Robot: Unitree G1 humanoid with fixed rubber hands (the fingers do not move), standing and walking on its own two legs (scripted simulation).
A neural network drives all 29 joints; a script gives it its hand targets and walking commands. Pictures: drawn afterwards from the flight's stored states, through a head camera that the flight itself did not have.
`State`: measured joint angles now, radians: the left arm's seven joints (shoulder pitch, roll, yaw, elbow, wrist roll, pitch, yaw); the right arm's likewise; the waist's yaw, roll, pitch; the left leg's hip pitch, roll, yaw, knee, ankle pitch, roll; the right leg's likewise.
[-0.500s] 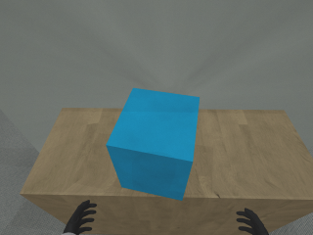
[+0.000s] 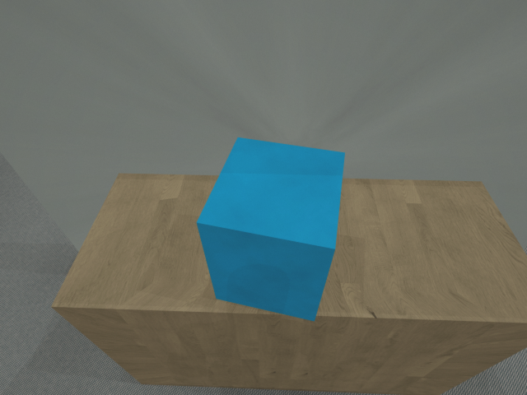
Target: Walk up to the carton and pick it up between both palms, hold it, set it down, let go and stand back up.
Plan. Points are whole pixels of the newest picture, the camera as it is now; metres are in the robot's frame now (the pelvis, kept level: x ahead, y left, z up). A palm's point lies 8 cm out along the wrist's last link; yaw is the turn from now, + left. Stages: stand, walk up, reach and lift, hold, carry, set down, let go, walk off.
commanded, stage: stand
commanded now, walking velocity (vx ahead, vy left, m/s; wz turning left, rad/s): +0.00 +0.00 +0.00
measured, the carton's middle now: (276, 230) +0.40 +0.01 -0.01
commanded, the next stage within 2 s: none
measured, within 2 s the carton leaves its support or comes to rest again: neither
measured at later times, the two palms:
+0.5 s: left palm out of the picture +0.05 +0.26 -0.11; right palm out of the picture +0.06 -0.25 -0.12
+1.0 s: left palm out of the picture +0.05 +0.26 -0.11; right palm out of the picture +0.06 -0.26 -0.12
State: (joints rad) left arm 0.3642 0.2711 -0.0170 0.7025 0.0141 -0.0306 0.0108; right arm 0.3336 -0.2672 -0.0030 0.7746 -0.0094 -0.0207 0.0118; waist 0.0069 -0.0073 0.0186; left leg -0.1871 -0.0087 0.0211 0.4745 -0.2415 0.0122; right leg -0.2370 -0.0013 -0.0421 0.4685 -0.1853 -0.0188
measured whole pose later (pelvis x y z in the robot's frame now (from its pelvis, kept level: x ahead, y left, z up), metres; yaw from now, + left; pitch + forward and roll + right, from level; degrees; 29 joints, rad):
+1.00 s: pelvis +0.01 +0.00 +0.00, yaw +0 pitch -2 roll +0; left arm 0.36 0.27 -0.02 0.81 0.00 -0.02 0.03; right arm 0.35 -0.27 0.02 0.82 0.00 -0.01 -0.01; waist 0.01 0.00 0.02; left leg -0.17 -0.01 0.02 0.45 -0.25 0.01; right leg -0.23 0.00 -0.04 0.47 -0.21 -0.02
